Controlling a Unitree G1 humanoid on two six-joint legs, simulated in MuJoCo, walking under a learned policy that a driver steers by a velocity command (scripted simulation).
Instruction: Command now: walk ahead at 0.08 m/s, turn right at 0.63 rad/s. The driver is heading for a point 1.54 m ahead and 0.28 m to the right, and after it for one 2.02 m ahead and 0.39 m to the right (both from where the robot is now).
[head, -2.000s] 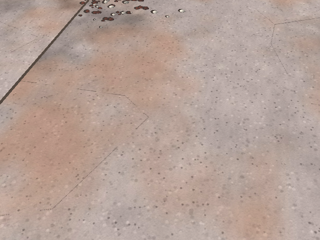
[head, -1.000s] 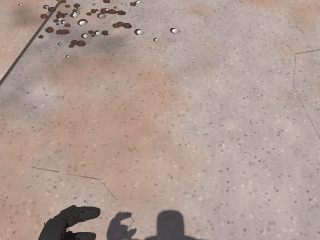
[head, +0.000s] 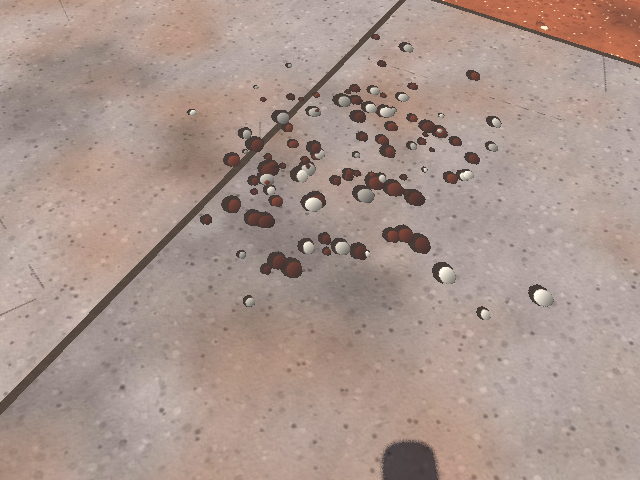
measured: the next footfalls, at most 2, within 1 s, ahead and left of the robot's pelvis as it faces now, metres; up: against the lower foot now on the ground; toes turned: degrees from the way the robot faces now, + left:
left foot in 0.30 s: +0.19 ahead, +0.13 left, +0.00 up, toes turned -28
right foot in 0.74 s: +0.04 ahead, -0.08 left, +0.00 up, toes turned -27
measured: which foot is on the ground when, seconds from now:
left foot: up 0.00-0.28, down 0.30-0.74, up 0.76-1.00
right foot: down 0.00-0.30, up 0.32-0.72, down 0.74-1.00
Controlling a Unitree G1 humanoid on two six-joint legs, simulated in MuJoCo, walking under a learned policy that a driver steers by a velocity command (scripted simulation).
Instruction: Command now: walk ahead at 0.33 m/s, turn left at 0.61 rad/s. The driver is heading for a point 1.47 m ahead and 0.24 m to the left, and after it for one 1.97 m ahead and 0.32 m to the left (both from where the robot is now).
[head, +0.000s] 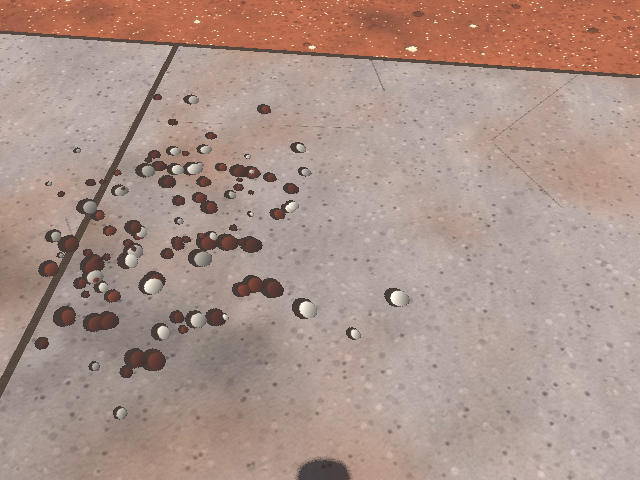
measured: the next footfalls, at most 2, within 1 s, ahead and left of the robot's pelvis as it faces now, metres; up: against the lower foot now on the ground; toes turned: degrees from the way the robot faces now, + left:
left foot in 0.24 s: +0.11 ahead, +0.19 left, +0.00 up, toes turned +19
right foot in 0.70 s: +0.59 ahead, +0.25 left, +0.00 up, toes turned +18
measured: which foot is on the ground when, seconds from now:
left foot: up 0.00-0.22, down 0.24-0.68, up 0.70-1.00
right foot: down 0.00-0.24, up 0.26-0.68, down 0.70-1.00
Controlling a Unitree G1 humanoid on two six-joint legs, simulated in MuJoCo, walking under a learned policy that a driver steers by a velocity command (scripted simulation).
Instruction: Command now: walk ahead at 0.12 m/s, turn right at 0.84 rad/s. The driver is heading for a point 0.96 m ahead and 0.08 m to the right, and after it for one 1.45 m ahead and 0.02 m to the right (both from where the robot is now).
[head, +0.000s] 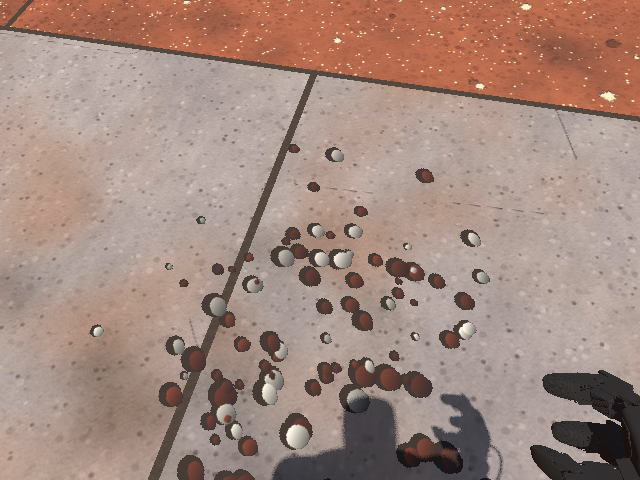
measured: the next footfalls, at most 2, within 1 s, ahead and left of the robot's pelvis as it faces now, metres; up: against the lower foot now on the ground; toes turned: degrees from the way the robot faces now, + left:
left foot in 0.14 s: +0.25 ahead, +0.14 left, +0.00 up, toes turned -20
right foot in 0.56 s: +0.09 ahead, -0.07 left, +0.00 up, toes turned -22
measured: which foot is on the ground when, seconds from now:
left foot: up 0.00-0.12, down 0.14-0.56, up 0.58-1.00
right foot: down 0.00-0.12, up 0.14-0.54, down 0.56-1.00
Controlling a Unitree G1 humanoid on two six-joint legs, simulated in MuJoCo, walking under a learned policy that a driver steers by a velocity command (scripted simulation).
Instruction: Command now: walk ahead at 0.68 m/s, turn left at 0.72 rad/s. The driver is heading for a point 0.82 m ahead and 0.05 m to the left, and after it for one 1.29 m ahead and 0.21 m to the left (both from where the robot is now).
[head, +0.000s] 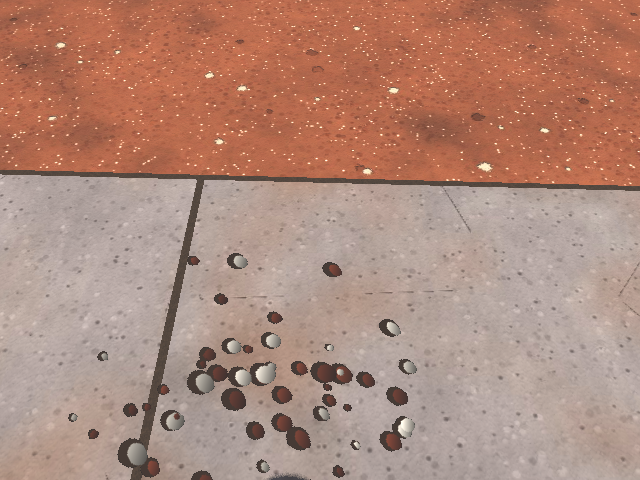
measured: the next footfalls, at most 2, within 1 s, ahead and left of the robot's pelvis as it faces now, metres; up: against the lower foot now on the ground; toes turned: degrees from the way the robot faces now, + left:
left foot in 0.14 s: +0.14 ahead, +0.16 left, +0.00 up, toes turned +13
right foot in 0.62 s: +0.59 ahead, +0.20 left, +0.00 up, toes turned +6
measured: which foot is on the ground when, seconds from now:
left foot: up 0.00-0.12, down 0.14-0.62, up 0.64-1.00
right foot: down 0.00-0.14, up 0.16-0.60, down 0.62-1.00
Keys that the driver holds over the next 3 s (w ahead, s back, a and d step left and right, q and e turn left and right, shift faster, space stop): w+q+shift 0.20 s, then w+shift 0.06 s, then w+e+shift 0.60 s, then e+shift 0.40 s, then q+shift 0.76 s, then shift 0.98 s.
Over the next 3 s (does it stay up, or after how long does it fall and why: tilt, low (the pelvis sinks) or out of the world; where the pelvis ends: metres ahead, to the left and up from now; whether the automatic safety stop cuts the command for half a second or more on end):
stays up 1.08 0.26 -0.01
